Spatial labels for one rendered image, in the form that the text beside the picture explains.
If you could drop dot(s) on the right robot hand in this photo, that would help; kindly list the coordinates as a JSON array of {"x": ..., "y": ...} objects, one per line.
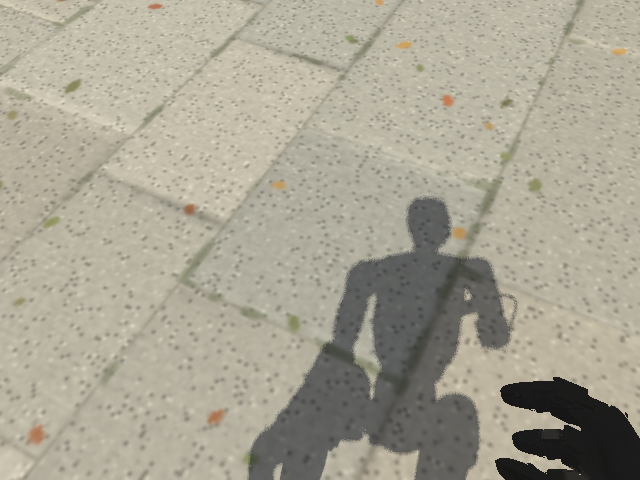
[{"x": 606, "y": 448}]

